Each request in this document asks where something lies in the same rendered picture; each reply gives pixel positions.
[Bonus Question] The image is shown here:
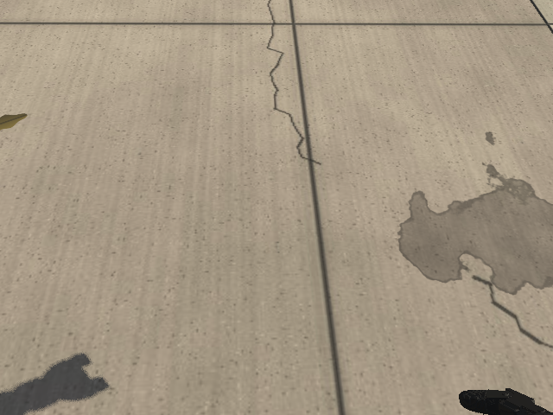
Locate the right robot hand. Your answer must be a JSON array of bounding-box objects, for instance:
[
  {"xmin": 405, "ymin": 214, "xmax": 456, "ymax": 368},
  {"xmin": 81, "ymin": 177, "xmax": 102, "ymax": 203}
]
[{"xmin": 459, "ymin": 388, "xmax": 553, "ymax": 415}]

